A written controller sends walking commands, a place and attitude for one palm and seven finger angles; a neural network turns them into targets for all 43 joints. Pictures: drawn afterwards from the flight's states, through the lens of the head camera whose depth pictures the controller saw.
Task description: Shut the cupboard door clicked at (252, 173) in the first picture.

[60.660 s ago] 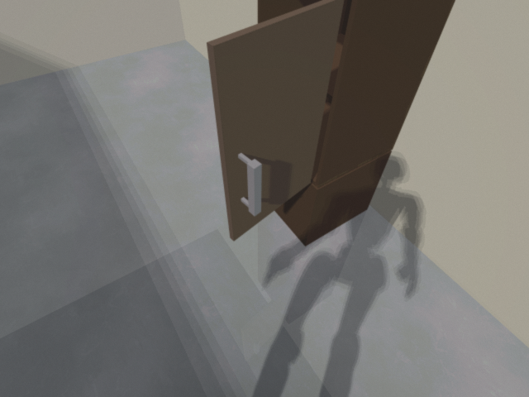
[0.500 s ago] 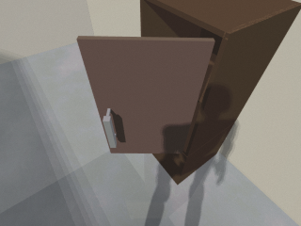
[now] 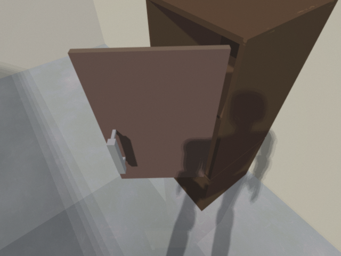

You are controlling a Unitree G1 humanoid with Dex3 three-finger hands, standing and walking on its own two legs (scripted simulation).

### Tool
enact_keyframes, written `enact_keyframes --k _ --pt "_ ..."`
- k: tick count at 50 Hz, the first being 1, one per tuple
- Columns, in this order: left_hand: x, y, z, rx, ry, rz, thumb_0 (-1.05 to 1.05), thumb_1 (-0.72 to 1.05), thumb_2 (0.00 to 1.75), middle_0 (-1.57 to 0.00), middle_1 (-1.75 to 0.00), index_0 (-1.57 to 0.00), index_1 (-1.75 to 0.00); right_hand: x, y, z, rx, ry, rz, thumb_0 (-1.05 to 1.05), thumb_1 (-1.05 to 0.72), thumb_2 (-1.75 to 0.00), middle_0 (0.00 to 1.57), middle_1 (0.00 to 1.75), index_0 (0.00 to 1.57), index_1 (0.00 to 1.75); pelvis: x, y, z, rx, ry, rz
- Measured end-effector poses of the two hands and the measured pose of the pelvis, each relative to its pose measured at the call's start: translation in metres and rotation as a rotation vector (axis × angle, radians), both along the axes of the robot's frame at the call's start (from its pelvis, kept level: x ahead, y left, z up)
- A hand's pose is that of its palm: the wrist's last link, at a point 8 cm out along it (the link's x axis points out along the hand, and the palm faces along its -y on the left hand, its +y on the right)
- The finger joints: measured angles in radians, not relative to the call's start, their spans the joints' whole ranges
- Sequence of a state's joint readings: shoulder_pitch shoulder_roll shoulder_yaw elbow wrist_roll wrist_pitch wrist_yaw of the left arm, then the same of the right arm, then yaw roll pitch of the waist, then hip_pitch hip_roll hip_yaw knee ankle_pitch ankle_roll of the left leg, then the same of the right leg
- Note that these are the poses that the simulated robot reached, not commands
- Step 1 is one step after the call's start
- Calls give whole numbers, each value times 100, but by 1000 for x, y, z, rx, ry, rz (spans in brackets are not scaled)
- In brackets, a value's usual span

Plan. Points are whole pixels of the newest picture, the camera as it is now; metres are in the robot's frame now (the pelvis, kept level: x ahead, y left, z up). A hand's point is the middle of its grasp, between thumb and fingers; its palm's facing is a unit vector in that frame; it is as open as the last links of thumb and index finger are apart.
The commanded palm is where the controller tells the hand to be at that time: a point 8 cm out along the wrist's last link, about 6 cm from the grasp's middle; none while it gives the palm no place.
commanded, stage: raise the hand and make a fist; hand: left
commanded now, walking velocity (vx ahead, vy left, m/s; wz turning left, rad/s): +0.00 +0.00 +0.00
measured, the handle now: (118, 152) +0.45 +0.21 -0.10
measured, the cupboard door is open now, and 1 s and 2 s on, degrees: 54 54 54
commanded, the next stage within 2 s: bring the fist close to the handle in 1.90 s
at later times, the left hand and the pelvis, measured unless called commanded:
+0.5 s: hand out of the picture +0.10 +0.19 -0.09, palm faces +0.15 -0.99 -0.03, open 5.7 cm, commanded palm +0.10 +0.23 -0.07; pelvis -0.07 -0.03 -0.13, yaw +3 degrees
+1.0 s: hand out of the picture +0.13 +0.19 -0.08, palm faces +0.02 -1.00 -0.02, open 3.5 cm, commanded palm +0.11 +0.25 -0.07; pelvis -0.08 +0.01 -0.13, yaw +3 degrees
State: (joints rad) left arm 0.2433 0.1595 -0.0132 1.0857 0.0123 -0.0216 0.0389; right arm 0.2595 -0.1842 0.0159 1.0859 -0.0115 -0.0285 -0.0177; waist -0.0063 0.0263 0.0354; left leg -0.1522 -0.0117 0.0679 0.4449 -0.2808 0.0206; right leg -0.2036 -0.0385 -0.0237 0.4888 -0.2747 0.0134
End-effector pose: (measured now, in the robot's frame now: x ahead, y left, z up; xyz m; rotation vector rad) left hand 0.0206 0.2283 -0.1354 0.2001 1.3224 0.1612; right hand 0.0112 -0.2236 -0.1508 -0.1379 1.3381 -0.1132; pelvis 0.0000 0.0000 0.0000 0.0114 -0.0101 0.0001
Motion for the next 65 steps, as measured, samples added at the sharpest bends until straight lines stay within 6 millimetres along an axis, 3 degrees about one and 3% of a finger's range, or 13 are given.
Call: enact_keyframes --k 2,7,11,15,20,23,29,34,42,46,53,61,65 --pt "28 7 14 4 -178 82 2 92 90 -20 -30 -20 -30 9 -9 6 -50 -96 3 1 -91 -89 20 30 21 30 -4 -4 -5 2 -2 1" --pt "120 6 99 35 -821 80 2 92 90 -22 -33 -22 -33 57 -32 23 -93 -431 34 1 -91 -89 20 30 20 30 -9 -9 -13 -1 33 41" --pt "150 -4 128 -46 -1184 23 1 91 90 -27 -37 -27 -38 101 -48 38 -113 -642 67 1 -91 -89 20 30 20 30 -24 -17 -30 9 117 36" --pt "124 -15 97 -150 -1329 -69 1 91 90 -32 -44 -32 -44 137 -57 46 -145 -780 155 1 -90 -89 20 30 20 30 -39 -28 -59 17 194 29" --pt "66 -6 36 -161 -1201 -57 1 90 90 -41 -53 -41 -54 169 -55 30 -170 -874 259 1 -90 -89 20 30 20 30 -55 -31 -100 -5 256 47" --pt "49 4 36 -105 -1234 -31 2 90 90 -47 -59 -47 -59 177 -40 10 -152 -895 288 1 -90 -89 20 30 20 30 -62 -30 -118 -29 270 58" --pt "79 0 75 -113 -1461 -163 2 90 90 -57 -71 -57 -71 155 0 -33 -56 -828 277 1 -90 -89 20 30 20 30 -75 -23 -135 -64 280 65" --pt "108 -12 61 -255 -1275 -220 2 90 90 -66 -81 -66 -81 112 17 -51 5 -707 164 1 -90 -89 20 30 21 30 -78 -14 -129 -60 288 51" --pt "86 24 67 -95 -1238 -51 2 90 90 -81 -97 -81 -97 70 6 -44 -66 -596 122 1 -90 -89 21 31 21 30 -72 0 -116 -55 295 38" --pt "81 32 73 -64 -1346 -79 2 90 90 -88 -105 -88 -105 76 -2 -43 -113 -598 180 1 -90 -89 21 31 21 30 -73 6 -122 -68 302 51" --pt "95 15 45 -224 -1244 -180 2 90 90 -101 -119 -101 -119 104 1 -30 -152 -682 196 1 -90 -89 20 30 21 30 -74 13 -128 -77 316 50" --pt "97 41 76 -96 -1343 -79 2 90 90 -116 -135 -116 -135 132 26 -17 -94 -728 231 1 -90 -89 20 30 21 30 -63 15 -120 -87 316 53" --pt "99 35 66 -126 -1293 -108 2 90 90 -122 -142 -122 -142 138 34 -21 -66 -722 255 1 -90 -89 20 30 21 30 -60 15 -120 -91 319 59"
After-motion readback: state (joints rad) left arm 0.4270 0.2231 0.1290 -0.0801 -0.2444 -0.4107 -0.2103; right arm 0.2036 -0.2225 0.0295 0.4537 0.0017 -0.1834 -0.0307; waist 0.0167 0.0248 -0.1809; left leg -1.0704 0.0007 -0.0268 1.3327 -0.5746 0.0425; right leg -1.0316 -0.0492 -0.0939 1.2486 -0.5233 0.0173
